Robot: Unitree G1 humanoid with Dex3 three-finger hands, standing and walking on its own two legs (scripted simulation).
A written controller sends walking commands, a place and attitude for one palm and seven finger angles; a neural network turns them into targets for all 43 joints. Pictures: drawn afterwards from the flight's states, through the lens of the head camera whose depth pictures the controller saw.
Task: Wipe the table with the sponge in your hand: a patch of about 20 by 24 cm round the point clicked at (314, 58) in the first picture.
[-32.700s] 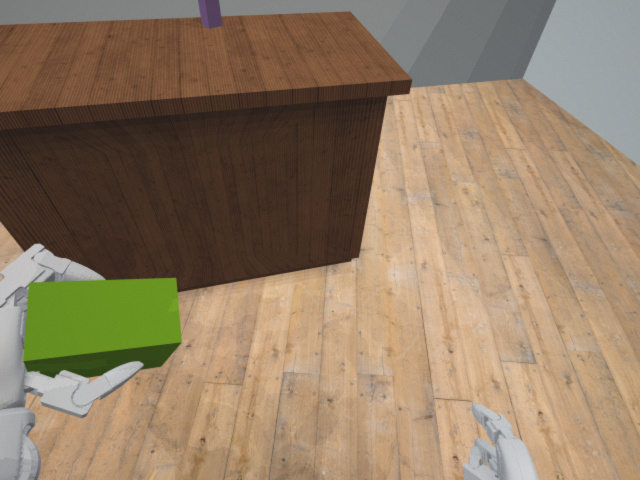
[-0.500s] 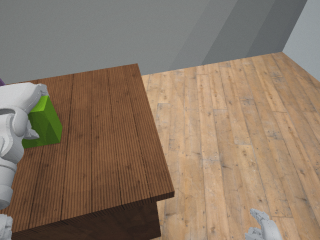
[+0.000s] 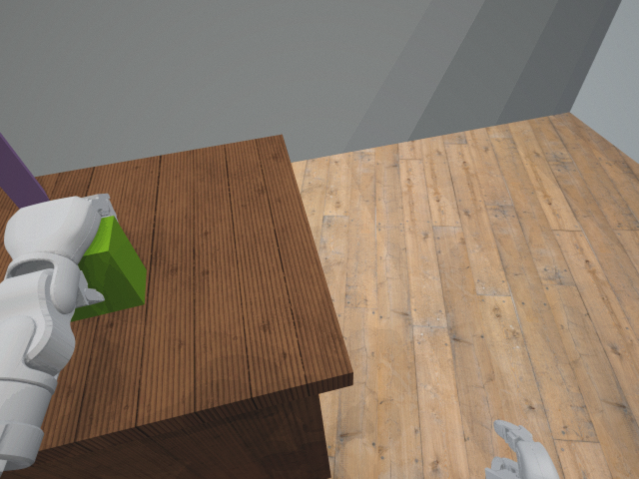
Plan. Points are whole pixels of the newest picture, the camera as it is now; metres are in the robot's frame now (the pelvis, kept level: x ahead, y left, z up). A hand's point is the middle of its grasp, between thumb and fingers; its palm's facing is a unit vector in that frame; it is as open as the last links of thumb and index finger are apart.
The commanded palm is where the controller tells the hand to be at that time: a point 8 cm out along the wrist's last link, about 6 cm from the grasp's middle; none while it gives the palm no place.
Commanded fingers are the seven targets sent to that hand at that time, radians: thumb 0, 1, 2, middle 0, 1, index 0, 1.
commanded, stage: wipe back along the first lane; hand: left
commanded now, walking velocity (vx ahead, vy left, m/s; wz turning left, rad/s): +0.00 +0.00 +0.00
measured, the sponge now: (94, 279) +0.31 +0.35 +0.08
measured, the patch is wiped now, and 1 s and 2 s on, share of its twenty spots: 0.90 1.00 1.00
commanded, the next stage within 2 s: lift the sponge slowly off the table in 1.10 s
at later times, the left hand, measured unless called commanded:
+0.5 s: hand (83, 276) +0.28 +0.32 +0.13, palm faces +0.03 +0.00 -1.00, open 10.4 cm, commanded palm +0.24 +0.32 +0.16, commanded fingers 0.00 0.10 1.30 -1.20 -1.60 -1.20 -1.60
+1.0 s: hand (73, 319) +0.23 +0.30 +0.13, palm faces +0.07 -0.02 -1.00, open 10.4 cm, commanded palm +0.19 +0.30 +0.16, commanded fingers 0.00 0.10 1.30 -1.20 -1.60 -1.20 -1.60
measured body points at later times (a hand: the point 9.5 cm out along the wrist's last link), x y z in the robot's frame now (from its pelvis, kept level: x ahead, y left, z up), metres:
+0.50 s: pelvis +0.01 -0.02 +0.00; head +0.02 -0.05 +0.45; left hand +0.28 +0.32 +0.18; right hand +0.21 -0.26 -0.11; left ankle -0.01 +0.09 -0.74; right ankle -0.01 -0.13 -0.74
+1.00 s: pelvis +0.02 -0.01 +0.00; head +0.01 -0.06 +0.44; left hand +0.22 +0.30 +0.18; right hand +0.25 -0.23 -0.10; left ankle -0.01 +0.09 -0.74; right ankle -0.01 -0.13 -0.74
